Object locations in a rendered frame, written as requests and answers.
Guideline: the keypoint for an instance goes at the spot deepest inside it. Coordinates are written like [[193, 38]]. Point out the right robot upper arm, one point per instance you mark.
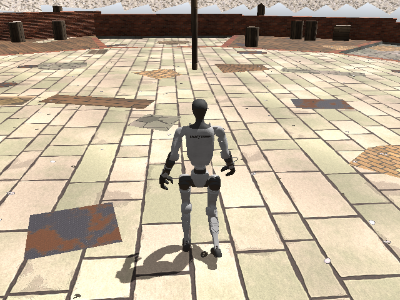
[[223, 143]]

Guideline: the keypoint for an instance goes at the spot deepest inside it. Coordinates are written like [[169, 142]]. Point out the left robot shin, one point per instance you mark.
[[186, 219]]

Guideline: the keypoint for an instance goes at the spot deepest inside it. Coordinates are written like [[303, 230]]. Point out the robot right hand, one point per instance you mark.
[[229, 173]]

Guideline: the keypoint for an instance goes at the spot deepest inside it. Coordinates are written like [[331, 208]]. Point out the robot left forearm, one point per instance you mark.
[[167, 167]]

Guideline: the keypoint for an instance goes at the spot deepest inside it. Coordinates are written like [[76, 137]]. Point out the robot right forearm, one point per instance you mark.
[[229, 161]]

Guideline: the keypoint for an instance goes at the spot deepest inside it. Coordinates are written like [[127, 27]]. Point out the robot right thigh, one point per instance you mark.
[[214, 184]]

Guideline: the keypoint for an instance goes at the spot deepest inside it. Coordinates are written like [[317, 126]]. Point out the left robot upper arm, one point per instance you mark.
[[176, 143]]

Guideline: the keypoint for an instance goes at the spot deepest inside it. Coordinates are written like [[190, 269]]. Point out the robot left hand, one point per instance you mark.
[[163, 180]]

